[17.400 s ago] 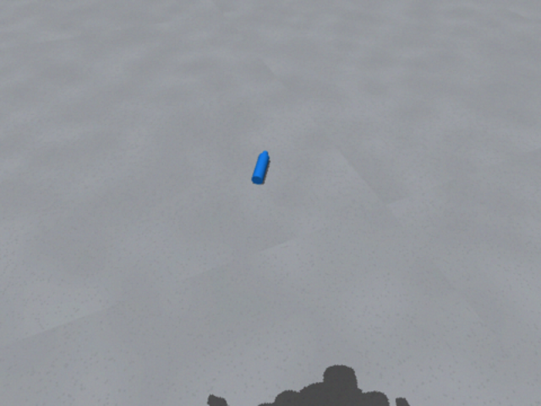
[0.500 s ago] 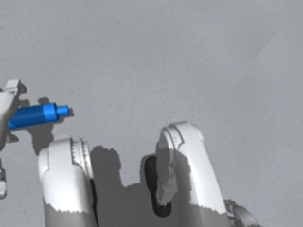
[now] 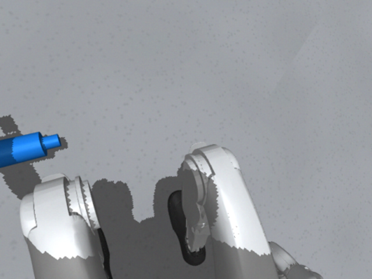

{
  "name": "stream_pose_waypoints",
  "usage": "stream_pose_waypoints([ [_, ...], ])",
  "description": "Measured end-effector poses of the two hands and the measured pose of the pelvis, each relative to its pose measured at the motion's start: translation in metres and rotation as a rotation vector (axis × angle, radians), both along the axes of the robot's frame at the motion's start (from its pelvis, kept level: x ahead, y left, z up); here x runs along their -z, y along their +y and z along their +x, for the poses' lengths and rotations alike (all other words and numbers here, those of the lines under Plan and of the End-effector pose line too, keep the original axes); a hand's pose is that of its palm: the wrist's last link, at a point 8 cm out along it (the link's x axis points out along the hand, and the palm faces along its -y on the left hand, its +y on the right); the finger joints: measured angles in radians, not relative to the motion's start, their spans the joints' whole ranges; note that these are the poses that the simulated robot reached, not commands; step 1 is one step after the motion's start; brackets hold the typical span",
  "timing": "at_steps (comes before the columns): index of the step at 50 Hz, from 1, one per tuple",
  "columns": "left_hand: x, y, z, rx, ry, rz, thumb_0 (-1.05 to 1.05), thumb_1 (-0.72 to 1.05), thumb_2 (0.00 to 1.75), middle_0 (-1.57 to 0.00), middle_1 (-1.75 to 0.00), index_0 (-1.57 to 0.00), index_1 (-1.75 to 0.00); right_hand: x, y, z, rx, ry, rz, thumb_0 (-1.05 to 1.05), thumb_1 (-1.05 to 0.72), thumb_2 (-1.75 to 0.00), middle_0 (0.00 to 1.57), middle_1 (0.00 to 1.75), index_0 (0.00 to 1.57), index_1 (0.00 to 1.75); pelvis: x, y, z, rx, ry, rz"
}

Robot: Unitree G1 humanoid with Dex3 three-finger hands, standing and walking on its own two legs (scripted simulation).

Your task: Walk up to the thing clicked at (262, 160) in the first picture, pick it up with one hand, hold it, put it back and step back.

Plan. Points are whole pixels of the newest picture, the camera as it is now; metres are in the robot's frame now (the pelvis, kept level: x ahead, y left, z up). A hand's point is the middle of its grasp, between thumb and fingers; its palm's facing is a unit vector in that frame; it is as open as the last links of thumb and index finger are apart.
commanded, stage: rest palm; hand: left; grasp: from above
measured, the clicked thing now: (6, 152) +0.38 +0.30 -0.26
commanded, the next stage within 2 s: close in 0.62 s
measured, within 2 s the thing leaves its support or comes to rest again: neither
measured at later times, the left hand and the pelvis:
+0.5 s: hand out of the picture +0.38 +0.31 -0.24, palm faces -0.39 -0.12 -0.91, open 14.2 cm; pelvis +0.00 +0.00 +0.00, yaw -2 degrees
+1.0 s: hand (6, 153) +0.38 +0.29 -0.25, palm faces -0.40 -0.11 -0.91, open 13.4 cm; pelvis -0.01 +0.00 +0.00, yaw -2 degrees
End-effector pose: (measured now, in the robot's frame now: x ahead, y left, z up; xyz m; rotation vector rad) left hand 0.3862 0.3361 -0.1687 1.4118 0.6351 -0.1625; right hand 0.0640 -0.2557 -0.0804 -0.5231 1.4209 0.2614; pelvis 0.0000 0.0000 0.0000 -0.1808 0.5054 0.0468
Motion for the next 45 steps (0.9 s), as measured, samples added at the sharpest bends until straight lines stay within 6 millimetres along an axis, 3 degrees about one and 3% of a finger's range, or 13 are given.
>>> stream_pose_waypoints([
  [9,0.007,-0.009,-0.006,0.111,-0.022,-0.045,0.0,-0.52,0.97,-0.07,-0.99,-0.08,-0.99,-0.008,-0.004,-0.007,-0.045,0.043,-0.024,0.0,-0.9,-0.9,0.2,0.3,0.2,0.3,0.001,0.0,-0.002,0.006,-0.028,-0.012],
  [20,0.013,-0.032,-0.004,0.153,-0.098,0.0,0.0,-0.52,0.98,-0.07,-0.98,-0.07,-0.98,-0.023,-0.012,0.005,-0.082,-0.005,-0.046,0.0,-0.9,-0.9,0.2,0.3,0.2,0.3,0.0,0.004,-0.004,0.017,-0.029,-0.027],
  [27,0.016,-0.019,0.0,0.036,-0.075,0.027,0.0,-0.51,0.96,-0.07,-0.98,-0.07,-0.99,-0.023,-0.014,0.012,-0.084,-0.045,-0.027,0.0,-0.9,-0.9,0.2,0.3,0.2,0.3,0.002,0.003,-0.004,0.017,-0.029,-0.026],
  [35,0.023,-0.005,-0.01,0.009,0.02,-0.006,0.0,-0.5,0.94,-0.07,-1.01,-0.08,-1.0,-0.014,-0.005,0.002,-0.074,-0.002,0.014,0.0,-0.9,-0.9,0.2,0.3,0.19,0.3,0.002,0.002,-0.003,0.011,-0.033,-0.024],
  [45,0.023,-0.031,-0.011,0.161,-0.052,-0.048,0.0,-0.43,0.9,-0.11,-1.0,-0.13,-0.98,-0.015,0.002,-0.002,-0.104,0.03,0.025,0.0,-0.9,-0.9,0.2,0.3,0.2,0.3,0.0,0.003,-0.004,0.018,-0.051,-0.034],
])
